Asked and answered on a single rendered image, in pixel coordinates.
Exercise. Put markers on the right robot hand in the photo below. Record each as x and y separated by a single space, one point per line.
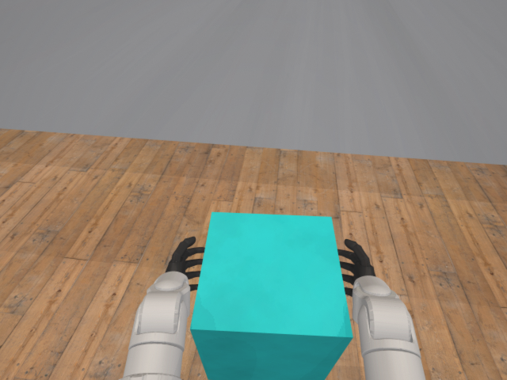
360 267

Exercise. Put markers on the robot left forearm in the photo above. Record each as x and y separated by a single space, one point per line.
158 336

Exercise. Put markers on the left robot hand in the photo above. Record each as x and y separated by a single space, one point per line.
179 262

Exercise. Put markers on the robot right forearm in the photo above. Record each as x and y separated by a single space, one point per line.
388 340

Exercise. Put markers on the carton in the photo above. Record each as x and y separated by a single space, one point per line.
270 302

